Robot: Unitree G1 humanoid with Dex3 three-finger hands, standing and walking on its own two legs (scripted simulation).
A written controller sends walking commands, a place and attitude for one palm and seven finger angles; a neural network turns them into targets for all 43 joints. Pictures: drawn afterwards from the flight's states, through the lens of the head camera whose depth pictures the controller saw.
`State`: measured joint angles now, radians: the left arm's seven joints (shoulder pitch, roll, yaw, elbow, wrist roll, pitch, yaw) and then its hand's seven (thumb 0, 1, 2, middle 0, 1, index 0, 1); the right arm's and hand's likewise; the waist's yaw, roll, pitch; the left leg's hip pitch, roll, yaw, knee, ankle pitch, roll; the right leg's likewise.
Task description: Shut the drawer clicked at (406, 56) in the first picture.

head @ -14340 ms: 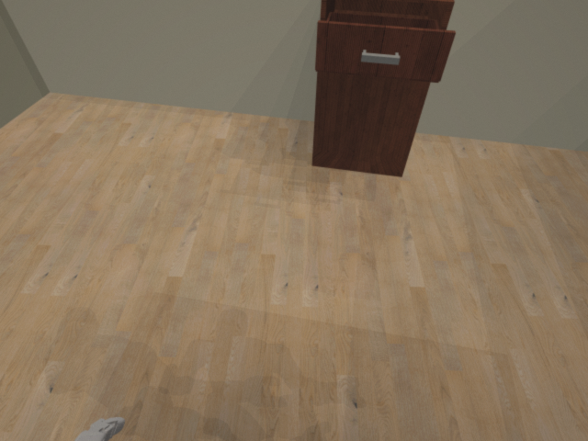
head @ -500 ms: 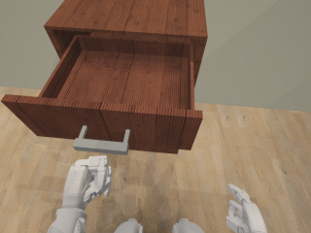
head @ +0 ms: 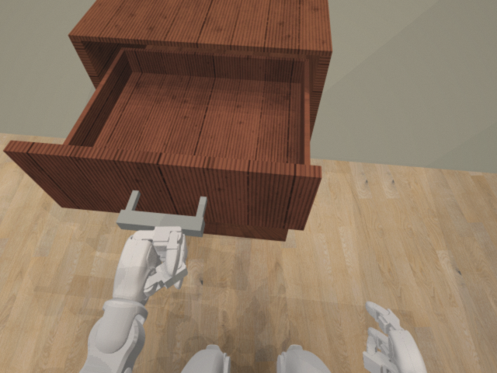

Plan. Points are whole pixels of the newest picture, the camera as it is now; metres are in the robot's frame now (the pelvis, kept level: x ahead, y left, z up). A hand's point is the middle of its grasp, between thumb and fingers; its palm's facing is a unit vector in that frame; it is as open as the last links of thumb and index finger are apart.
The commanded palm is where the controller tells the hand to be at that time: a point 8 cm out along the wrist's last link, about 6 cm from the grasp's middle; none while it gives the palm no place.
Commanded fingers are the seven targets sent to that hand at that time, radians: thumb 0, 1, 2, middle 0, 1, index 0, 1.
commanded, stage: push the drawer shut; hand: left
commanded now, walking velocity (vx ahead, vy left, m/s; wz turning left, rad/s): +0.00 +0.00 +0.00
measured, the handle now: (165, 211) +0.35 +0.14 +0.06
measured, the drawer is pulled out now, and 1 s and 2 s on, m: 0.27 0.14 0.01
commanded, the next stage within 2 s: none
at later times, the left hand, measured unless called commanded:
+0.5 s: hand (193, 222) +0.34 +0.10 +0.05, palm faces -0.12 -0.99 -0.05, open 3.4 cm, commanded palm +0.33 +0.15 +0.06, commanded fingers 0.00 0.90 0.90 -1.40 -1.60 -1.40 -1.60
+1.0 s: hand (200, 184) +0.41 +0.09 +0.05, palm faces -0.10 -0.99 -0.05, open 3.2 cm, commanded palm +0.40 +0.15 +0.06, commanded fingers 0.00 0.90 0.90 -1.40 -1.60 -1.40 -1.60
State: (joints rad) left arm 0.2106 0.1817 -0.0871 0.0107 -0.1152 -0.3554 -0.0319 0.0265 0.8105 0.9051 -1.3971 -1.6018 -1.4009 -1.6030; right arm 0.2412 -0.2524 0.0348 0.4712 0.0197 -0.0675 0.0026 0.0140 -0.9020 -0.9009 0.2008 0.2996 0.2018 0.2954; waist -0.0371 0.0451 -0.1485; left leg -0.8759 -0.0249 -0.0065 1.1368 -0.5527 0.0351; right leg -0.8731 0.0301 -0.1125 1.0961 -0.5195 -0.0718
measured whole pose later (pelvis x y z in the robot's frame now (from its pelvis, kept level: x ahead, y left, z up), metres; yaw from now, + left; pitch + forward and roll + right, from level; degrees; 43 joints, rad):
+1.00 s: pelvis -0.01 +0.01 +0.01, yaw -2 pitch +18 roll -1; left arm -0.47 0.18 0.07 0.71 -0.10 -0.41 0.01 0.04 0.78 0.89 -1.40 -1.60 -1.40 -1.60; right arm 0.28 -0.25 0.02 0.61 0.01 -0.03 0.02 0.01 -0.90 -0.90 0.20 0.30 0.20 0.30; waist -0.10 0.03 -0.13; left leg -0.89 -0.02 0.04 1.07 -0.50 0.06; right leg -0.91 0.03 -0.07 1.04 -0.46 -0.05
